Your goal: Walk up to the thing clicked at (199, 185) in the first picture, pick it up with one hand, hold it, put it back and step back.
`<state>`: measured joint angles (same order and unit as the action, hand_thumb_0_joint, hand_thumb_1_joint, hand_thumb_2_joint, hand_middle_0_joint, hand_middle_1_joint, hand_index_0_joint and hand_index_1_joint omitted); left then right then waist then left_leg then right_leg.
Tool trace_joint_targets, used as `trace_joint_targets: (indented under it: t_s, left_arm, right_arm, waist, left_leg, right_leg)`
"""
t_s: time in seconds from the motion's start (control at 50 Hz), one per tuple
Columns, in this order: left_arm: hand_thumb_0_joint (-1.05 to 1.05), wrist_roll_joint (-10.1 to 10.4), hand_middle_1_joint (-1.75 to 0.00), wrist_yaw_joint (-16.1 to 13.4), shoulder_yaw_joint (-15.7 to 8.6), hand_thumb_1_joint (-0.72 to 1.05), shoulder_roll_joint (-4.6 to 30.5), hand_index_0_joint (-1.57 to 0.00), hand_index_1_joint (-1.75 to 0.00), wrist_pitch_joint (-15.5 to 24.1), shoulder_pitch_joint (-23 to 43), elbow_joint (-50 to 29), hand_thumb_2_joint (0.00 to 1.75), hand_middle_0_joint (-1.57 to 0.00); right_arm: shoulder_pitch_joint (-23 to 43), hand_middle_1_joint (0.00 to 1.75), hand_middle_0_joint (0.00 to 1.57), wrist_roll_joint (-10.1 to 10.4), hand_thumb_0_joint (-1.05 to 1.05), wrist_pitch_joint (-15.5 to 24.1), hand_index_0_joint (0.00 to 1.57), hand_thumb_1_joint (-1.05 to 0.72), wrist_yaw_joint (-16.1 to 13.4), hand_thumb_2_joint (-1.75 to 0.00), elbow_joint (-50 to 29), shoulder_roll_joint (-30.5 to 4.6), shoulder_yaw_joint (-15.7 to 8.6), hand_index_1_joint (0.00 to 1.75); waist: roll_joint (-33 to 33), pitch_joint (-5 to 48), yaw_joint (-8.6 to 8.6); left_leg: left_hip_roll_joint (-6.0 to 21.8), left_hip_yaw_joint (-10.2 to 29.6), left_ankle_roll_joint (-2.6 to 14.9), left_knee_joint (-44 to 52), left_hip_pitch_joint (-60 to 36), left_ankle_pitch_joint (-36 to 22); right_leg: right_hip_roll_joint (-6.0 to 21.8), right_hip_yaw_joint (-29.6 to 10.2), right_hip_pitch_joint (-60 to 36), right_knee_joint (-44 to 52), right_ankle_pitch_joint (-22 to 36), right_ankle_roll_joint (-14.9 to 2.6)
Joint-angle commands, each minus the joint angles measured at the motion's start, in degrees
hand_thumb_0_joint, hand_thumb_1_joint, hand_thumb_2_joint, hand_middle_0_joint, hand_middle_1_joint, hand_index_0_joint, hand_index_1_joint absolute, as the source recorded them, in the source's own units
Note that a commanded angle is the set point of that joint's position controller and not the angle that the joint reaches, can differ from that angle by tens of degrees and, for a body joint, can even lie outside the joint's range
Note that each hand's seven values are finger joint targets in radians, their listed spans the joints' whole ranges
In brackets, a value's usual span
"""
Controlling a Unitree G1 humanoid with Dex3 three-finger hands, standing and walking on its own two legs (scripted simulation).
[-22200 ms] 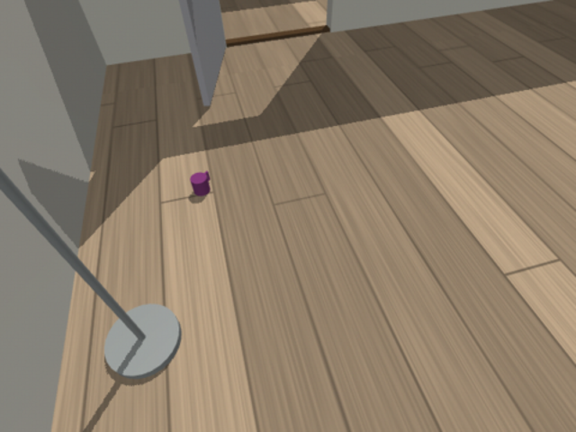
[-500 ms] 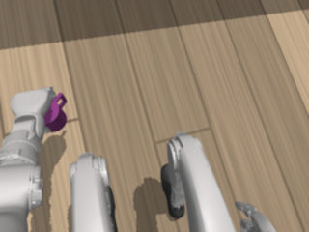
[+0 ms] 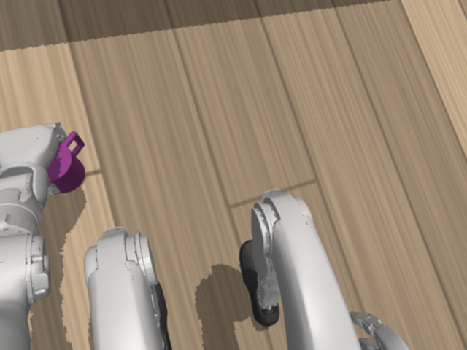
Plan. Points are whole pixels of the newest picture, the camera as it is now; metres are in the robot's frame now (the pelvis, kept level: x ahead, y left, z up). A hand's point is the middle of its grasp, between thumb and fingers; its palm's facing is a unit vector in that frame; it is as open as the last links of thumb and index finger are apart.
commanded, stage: lower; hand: left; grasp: from above
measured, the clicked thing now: (61, 160) +0.48 +0.25 -0.24
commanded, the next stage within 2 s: rest in 0.24 s
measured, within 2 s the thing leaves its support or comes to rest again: rests again in 0.54 s
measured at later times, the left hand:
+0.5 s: hand (60, 171) +0.46 +0.26 -0.26, palm faces -0.49 -0.05 -0.87, open 10.7 cm
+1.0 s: hand (60, 169) +0.47 +0.26 -0.27, palm faces -0.49 -0.08 -0.87, open 10.7 cm
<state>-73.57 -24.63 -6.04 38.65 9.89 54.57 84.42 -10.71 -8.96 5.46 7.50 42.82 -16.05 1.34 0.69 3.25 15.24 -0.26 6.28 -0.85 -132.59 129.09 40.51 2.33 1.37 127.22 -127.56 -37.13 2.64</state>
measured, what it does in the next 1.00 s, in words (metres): lowers itself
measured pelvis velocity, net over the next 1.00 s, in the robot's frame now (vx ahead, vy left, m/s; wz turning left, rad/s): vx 0.00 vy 0.00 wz -0.08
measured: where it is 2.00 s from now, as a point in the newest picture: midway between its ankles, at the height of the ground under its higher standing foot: (210, 316)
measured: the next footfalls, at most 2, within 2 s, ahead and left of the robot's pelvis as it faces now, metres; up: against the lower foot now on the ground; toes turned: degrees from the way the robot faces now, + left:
none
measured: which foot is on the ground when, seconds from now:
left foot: down 0.00-1.00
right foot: down 0.00-1.00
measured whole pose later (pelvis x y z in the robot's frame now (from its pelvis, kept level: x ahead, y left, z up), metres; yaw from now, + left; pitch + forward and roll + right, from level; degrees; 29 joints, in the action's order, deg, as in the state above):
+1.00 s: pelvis +0.00 +0.00 -0.05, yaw -5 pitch +31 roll -11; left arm -77.8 -33.2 -8.7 49.7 14.1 61.1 100.8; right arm -8.3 -13.3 10.3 13.5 42.2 -18.6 8.3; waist -2.6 -4.5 19.8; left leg -0.3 11.1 -0.8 -144.6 134.6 42.2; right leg 0.6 4.5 131.1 -135.7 -36.7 3.7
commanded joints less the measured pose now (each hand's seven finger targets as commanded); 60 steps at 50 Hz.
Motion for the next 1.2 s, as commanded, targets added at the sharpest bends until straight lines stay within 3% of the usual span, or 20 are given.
trace_joint_targets:
  t_s: [0.0, 0.08, 0.26, 0.3, 0.4, 0.48, 0.54, 0.64, 0.66, 0.7, 0.78, 0.82, 0.86, 0.88, 0.98, 1.02, 1.08, 1.12, 1.14, 1.18]
  left_arm:
    - [0.0, 0.1, -0.85, -3.3, -0.6, 0.58, 15.0, -0.98, -0.87, 0.5, 23.5, -6.9, 1.06, -0.99]
    - [0.0, 0.2, -0.88, -4.2, -2.1, 0.61, 17.7, -0.99, -0.88, 1.1, 22.7, -6.2, 1.04, -0.99]
    - [0.0, -0.5, -0.89, -7.0, -3.4, 0.61, 19.4, -0.99, -0.89, 2.0, 22.7, -8.4, 1.03, -0.99]
    - [0.0, -1.0, -0.89, -7.7, -3.7, 0.6, 19.0, -0.97, -0.89, 1.8, 23.1, -7.8, 1.0, -0.97]
    - [0.0, -0.4, -0.84, -9.0, -3.9, 0.57, 19.5, -0.95, -0.85, 0.9, 21.1, -7.2, 1.02, -0.95]
    - [0.0, -0.9, -0.86, -9.0, -3.1, 0.57, 19.7, -0.94, -0.85, 0.7, 23.1, -4.9, 0.99, -0.94]
    - [0.0, -0.2, -0.88, -9.6, -4.2, 0.59, 21.1, -0.95, -0.87, 0.7, 21.1, -4.4, 1.01, -0.94]
    - [0.0, -0.6, -0.89, -9.2, -3.9, 0.61, 21.6, -0.97, -0.88, 1.0, 22.7, -3.4, 1.01, -0.96]
    - [0.0, -0.3, -0.89, -9.5, -3.7, 0.61, 20.8, -0.96, -0.87, 0.9, 20.0, -0.5, 0.99, -0.95]
    - [0.0, -1.3, -0.9, -9.5, -2.5, 0.62, 20.3, -0.96, -0.88, 1.6, 23.5, 0.5, 0.99, -0.94]
    - [0.0, -1.4, -0.92, -10.4, -3.0, 0.61, 21.7, -0.95, -0.9, 2.6, 21.9, 3.8, 0.97, -0.92]
    - [0.0, -2.1, -0.93, -11.0, -4.1, 0.61, 24.0, -0.94, -0.91, 3.4, 24.1, 3.6, 0.98, -0.92]
    - [0.0, -2.7, -0.95, -10.7, -1.6, 0.63, 21.0, -0.95, -0.91, 3.5, 24.6, 6.8, 0.98, -0.92]
    - [0.0, -2.5, -0.94, -11.4, -3.7, 0.63, 24.2, -0.96, -0.91, 4.0, 25.0, 5.3, 0.98, -0.93]
    - [0.0, -4.2, -0.96, -12.6, -4.8, 0.63, 26.5, -0.94, -0.93, 4.5, 24.2, 9.5, 1.0, -0.91]
    - [0.0, -4.5, -0.97, -12.6, -3.1, 0.63, 24.8, -0.94, -0.93, 4.5, 25.9, 10.5, 0.98, -0.91]
    - [0.0, -4.5, -0.95, -13.1, -1.2, 0.39, 24.6, -0.7, -0.92, 4.7, 26.7, 10.3, 0.92, -0.67]
    - [0.0, -4.7, -0.97, -14.0, -2.7, 0.23, 26.5, -0.58, -0.93, 4.4, 25.3, 10.1, 0.9, -0.54]
    - [0.0, -4.7, -0.97, -14.0, -1.3, 0.15, 24.7, -0.52, -0.92, 4.1, 25.3, 11.9, 0.86, -0.48]
    - [0.0, -5.0, -1.0, -14.6, -3.2, -0.01, 27.4, -0.45, -0.97, 4.3, 26.9, 10.3, 0.92, -0.42]
  right_arm:
    - [-13.8, 0.3, 0.2, 0.1, 0.0, 0.1, 0.2, -0.91, -0.3, -0.9, 0.7, -14.3, -3.8, 0.3]
    - [-13.5, 0.3, 0.2, -0.4, 0.0, 0.5, 0.2, -0.91, 0.0, -0.9, 0.5, -15.3, -3.3, 0.3]
    - [-11.8, 0.3, 0.2, -1.2, 0.0, 0.9, 0.2, -0.91, 1.0, -0.9, 0.1, -15.9, -3.4, 0.3]
    - [-12.6, 0.3, 0.2, -2.0, 0.0, 1.3, 0.2, -0.91, 1.5, -0.9, 0.3, -16.0, -3.2, 0.3]
    - [-11.9, 0.3, 0.2, -1.8, 0.0, 1.3, 0.2, -0.9, 1.9, -0.9, 0.8, -16.2, -2.8, 0.3]
    - [-12.0, 0.3, 0.2, -2.3, 0.0, 1.7, 0.2, -0.9, 2.9, -0.9, 1.2, -16.4, -1.9, 0.3]
    - [-11.6, 0.3, 0.2, -2.3, 0.0, 1.9, 0.2, -0.9, 3.2, -0.89, 0.9, -17.0, -1.7, 0.3]
    - [-12.4, 0.3, 0.2, -2.8, 0.0, 2.5, 0.2, -0.9, 4.2, -0.9, 1.1, -17.4, -0.2, 0.3]
    - [-11.9, 0.3, 0.2, -2.7, 0.0, 2.4, 0.2, -0.9, 4.2, -0.9, 1.0, -17.5, -0.2, 0.3]
    - [-13.0, 0.3, 0.2, -3.0, 0.0, 2.8, 0.2, -0.9, 4.8, -0.89, 1.3, -17.8, 0.4, 0.3]
    - [-11.6, 0.3, 0.2, -3.0, 0.0, 3.2, 0.2, -0.9, 4.9, -0.9, 1.1, -18.3, 1.0, 0.3]
    - [-11.5, 0.3, 0.2, -3.2, 0.0, 3.6, 0.2, -0.9, 5.0, -0.89, 0.3, -18.9, 1.1, 0.3]
    - [-11.7, 0.3, 0.2, -3.8, 0.0, 4.2, 0.2, -0.9, 5.5, -0.89, 0.9, -18.5, 1.8, 0.3]
    - [-11.0, 0.3, 0.2, -3.8, 0.0, 4.3, 0.2, -0.9, 5.2, -0.89, 0.3, -19.3, 1.6, 0.3]
    - [-11.7, 0.3, 0.2, -4.4, 0.0, 4.8, 0.2, -0.89, 5.4, -0.89, 0.7, -20.2, 2.4, 0.3]
    - [-11.0, 0.3, 0.2, -4.9, 0.0, 5.4, 0.2, -0.9, 5.5, -0.9, 0.4, -20.2, 2.7, 0.3]
    - [-9.7, 0.3, 0.2, -4.7, 0.0, 6.2, 0.2, -0.89, 5.7, -0.89, 0.0, -20.8, 3.1, 0.3]
    - [-9.9, 0.3, 0.2, -4.9, 0.0, 6.2, 0.2, -0.89, 5.7, -0.89, 0.0, -21.2, 3.2, 0.3]
    - [-9.6, 0.3, 0.2, -5.1, 0.0, 6.6, 0.2, -0.89, 6.0, -0.89, 0.2, -20.9, 3.3, 0.3]
    - [-9.8, 0.3, 0.2, -5.3, 0.0, 6.9, 0.2, -0.89, 6.3, -0.89, 0.3, -21.4, 3.4, 0.3]
  waist:
    - [15.8, 40.3, 1.85]
    - [16.3, 41.0, 0.98]
    - [21.1, 41.3, 1.62]
    - [20.6, 40.3, 2.82]
    - [22.0, 41.2, 2.13]
    - [21.8, 38.8, 3.77]
    - [20.8, 39.8, 3.03]
    - [21.1, 37.8, 4.91]
    - [19.6, 37.0, 4.08]
    - [19.5, 34.8, 6.29]
    - [18.3, 33.4, 5.45]
    - [17.5, 33.0, 6.22]
    - [17.2, 30.5, 7.81]
    - [17.0, 31.9, 7.29]
    - [16.6, 29.3, 7.84]
    - [16.3, 27.0, 9.19]
    - [17.7, 26.6, 9.0]
    - [19.6, 27.8, 8.07]
    - [20.0, 26.6, 8.66]
    - [19.9, 26.3, 9.32]
  left_leg:
    - [-1.1, -5.1, 1.99, 12.7, -29.3, -12.6]
    - [-1.1, -4.9, 1.87, 11.8, -29.2, -13.3]
    - [-0.9, -4.5, 1.36, 9.7, -30.3, -13.3]
    - [-0.9, -4.6, 1.44, 8.6, -29.9, -13.2]
    - [-0.8, -4.5, 1.32, 7.9, -29.3, -15.1]
    - [-0.7, -4.3, 1.61, 6.1, -27.2, -14.7]
    - [-0.6, -4.0, 1.66, 5.8, -26.8, -14.8]
    - [-0.5, -3.7, 1.64, 4.3, -26.3, -16.0]
    - [-0.5, -3.4, 1.71, 4.6, -25.3, -15.8]
    - [-0.5, -3.1, 1.79, 3.8, -24.5, -15.3]
    - [-0.5, -2.5, 1.92, 4.2, -22.5, -13.3]
    - [-0.5, -2.6, 2.11, 3.3, -21.4, -12.6]
    - [-0.4, -2.6, 2.3, 2.6, -20.8, -10.7]
    - [-0.4, -2.2, 2.31, 3.1, -21.1, -10.8]
    - [-0.3, -1.9, 2.34, 2.8, -19.4, -10.0]
    - [-0.2, -1.7, 2.39, 2.3, -19.2, -7.8]
    - [-0.1, -1.2, 2.18, 3.0, -19.7, -6.7]
    - [-0.1, -0.6, 1.67, 4.2, -21.8, -8.3]
    - [0.0, -0.7, 1.65, 3.7, -21.5, -7.7]
    - [0.2, -0.5, 1.75, 2.9, -20.6, -7.4]
  right_leg:
    - [-1.9, 5.5, -20.1, 11.2, 12.8, -4.34]
    - [-2.0, 6.0, -19.9, 10.0, 13.0, -4.22]
    - [-2.4, 7.1, -16.7, 6.7, 13.3, -4.43]
    - [-2.3, 7.4, -16.7, 6.4, 13.6, -4.08]
    - [-2.6, 7.4, -17.2, 5.0, 15.3, -4.16]
    - [-3.0, 7.8, -17.2, 4.3, 15.5, -4.03]
    - [-3.2, 8.2, -18.4, 4.0, 15.6, -4.1]
    - [-3.3, 8.7, -19.3, 3.5, 16.9, -3.67]
    - [-3.4, 8.8, -18.8, 3.7, 16.8, -3.81]
    - [-3.5, 9.4, -18.1, 3.5, 16.4, -3.72]
    - [-3.9, 9.9, -18.1, 3.6, 14.7, -3.82]
    - [-4.0, 10.1, -18.5, 3.5, 14.3, -3.73]
    - [-4.1, 10.3, -16.8, 3.5, 13.0, -3.54]
    - [-4.3, 10.6, -17.8, 3.9, 12.9, -3.54]
    - [-4.3, 11.1, -17.8, 3.6, 12.0, -3.42]
    - [-4.3, 11.4, -15.2, 3.4, 10.5, -3.33]
    - [-4.5, 11.7, -14.8, 3.8, 9.5, -3.39]
    - [-4.4, 12.2, -15.0, 2.8, 10.7, -3.44]
    - [-4.3, 12.1, -13.8, 2.7, 10.5, -3.36]
    - [-4.4, 12.1, -14.6, 2.4, 10.7, -3.4]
